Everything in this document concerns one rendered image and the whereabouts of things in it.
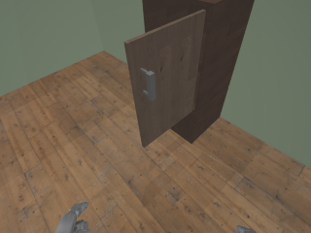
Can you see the robot left hand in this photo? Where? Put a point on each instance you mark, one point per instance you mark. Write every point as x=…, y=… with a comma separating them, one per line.
x=69, y=223

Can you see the cupboard door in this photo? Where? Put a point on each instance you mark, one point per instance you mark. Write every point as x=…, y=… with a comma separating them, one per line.
x=172, y=52

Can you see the handle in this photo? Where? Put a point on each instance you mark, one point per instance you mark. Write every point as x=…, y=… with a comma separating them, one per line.
x=151, y=84

